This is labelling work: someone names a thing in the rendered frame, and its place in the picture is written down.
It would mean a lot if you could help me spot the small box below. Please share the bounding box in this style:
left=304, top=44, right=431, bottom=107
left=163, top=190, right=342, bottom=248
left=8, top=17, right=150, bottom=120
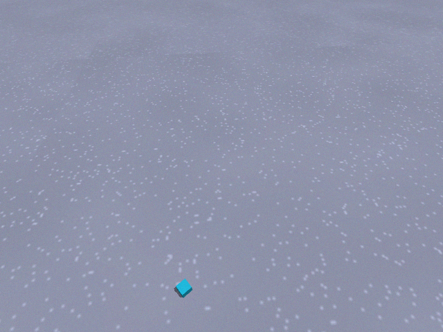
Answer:
left=176, top=279, right=192, bottom=297

